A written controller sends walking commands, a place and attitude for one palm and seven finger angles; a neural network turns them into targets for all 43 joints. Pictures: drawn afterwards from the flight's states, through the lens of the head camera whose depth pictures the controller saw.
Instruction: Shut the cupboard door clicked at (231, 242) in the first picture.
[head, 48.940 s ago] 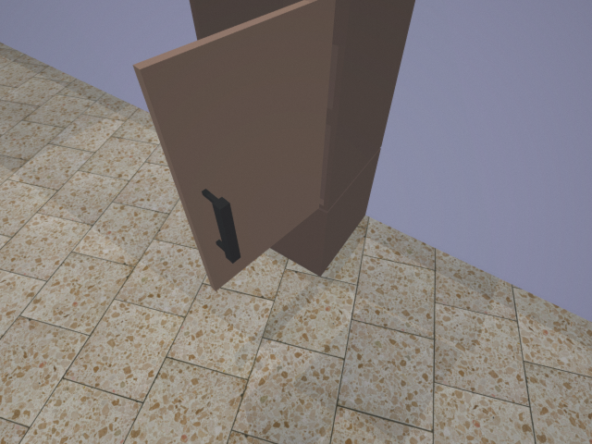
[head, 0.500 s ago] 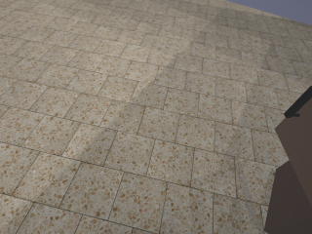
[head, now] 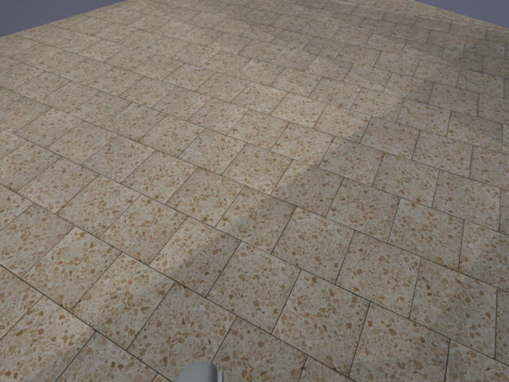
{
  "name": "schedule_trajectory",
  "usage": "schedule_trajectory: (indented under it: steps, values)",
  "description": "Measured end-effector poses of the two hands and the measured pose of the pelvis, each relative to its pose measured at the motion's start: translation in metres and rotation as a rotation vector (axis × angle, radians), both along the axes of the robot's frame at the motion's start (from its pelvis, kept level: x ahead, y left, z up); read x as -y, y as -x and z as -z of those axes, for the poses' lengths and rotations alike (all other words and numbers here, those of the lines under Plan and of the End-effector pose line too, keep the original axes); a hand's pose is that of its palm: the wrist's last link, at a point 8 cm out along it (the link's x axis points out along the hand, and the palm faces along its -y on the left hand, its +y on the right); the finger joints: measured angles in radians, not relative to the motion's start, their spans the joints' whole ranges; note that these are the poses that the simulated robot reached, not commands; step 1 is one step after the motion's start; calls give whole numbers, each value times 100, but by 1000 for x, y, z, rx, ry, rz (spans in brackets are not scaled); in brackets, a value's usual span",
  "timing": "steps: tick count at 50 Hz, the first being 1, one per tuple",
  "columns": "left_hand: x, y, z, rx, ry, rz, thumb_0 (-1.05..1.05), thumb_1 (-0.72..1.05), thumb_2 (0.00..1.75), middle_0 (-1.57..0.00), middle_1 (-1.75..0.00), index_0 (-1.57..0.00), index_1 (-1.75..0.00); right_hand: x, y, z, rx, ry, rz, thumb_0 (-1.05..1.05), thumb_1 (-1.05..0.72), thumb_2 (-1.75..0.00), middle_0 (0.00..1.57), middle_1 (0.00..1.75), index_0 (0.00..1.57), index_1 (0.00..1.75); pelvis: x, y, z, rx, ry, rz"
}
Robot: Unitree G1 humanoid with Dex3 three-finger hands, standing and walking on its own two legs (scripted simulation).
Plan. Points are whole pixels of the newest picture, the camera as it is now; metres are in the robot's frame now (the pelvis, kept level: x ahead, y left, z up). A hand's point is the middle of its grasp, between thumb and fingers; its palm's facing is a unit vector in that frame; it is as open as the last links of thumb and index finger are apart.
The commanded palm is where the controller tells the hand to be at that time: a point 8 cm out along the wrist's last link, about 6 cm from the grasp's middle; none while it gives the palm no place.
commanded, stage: walk to a spot facing it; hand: left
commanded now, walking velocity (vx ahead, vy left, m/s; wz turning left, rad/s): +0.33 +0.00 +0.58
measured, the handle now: out of the picture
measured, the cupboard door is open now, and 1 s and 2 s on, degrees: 32 32 32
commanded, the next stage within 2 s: turn to face it in 0.54 s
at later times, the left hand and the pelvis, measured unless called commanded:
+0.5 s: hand (112, 365) +0.18 +0.28 -0.17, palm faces +0.27 -0.94 -0.20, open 7.4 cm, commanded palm none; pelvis +0.18 +0.07 +0.00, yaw +13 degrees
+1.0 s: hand (152, 256) +0.40 +0.25 -0.17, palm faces +0.16 -0.96 -0.23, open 7.2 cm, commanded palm none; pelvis +0.36 +0.05 +0.00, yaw +7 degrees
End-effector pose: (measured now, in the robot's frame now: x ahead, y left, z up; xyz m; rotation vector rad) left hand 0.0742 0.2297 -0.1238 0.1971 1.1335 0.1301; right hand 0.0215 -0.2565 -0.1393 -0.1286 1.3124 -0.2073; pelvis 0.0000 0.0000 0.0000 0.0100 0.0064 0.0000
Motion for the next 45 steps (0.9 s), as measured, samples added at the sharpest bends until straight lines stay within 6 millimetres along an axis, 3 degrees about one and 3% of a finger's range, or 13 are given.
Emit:
schedule_trajectory:
  steps: [6,11,15,18,23,26,32,37,41,45]
  values:
    - [-10,45,11,-153,17,-162,0,93,90,-20,-30,-21,-30,-11,-132,-17,125,19,-187,1,-91,-90,20,30,19,30,-2,-40,-2,-5,17,-94]
    - [-19,76,24,-299,54,-272,0,92,90,-20,-30,-21,-30,-55,-240,-23,232,18,-348,1,-91,-90,20,30,19,30,-21,-79,7,3,25,-147]
    - [-38,77,41,-389,82,-320,0,91,90,-20,-30,-21,-30,-94,-304,-17,349,29,-420,0,-91,-90,20,30,19,30,-48,-113,27,11,31,-175]
    - [-58,43,44,-357,65,-332,1,91,90,-20,-30,-20,-30,-109,-313,-16,334,34,-428,0,-91,-90,20,30,20,30,-58,-131,25,21,23,-191]
    - [-86,-50,27,-167,42,-315,1,91,90,-19,-30,-20,-30,-119,-294,-13,188,18,-392,0,-90,-90,20,30,20,30,-69,-166,8,20,21,-224]
    - [-94,-105,16,-76,37,-295,1,91,90,-19,-30,-20,-30,-111,-283,-13,115,27,-330,0,-93,-90,21,30,20,30,-73,-190,1,17,15,-236]
    - [-94,-204,4,20,35,-243,0,91,90,-19,-30,-20,-30,-97,-261,-8,-57,19,-249,0,-92,-90,21,30,20,30,-73,-243,-3,10,-4,-246]
    - [-82,-278,6,43,24,-188,0,91,90,-19,-30,-20,-30,-90,-257,5,-189,-4,-186,0,-91,-90,21,30,20,30,-64,-292,5,10,-21,-228]
    - [-66,-313,14,37,14,-156,0,91,90,-20,-30,-20,-30,-83,-274,20,-240,-25,-139,1,-91,-90,20,30,20,30,-56,-325,15,18,-5,-194]
    - [-54,-314,14,-36,25,-172,0,91,90,-20,-30,-21,-30,-83,-321,17,-179,-23,-130,1,-91,-90,20,30,20,30,-52,-342,8,14,-3,-168]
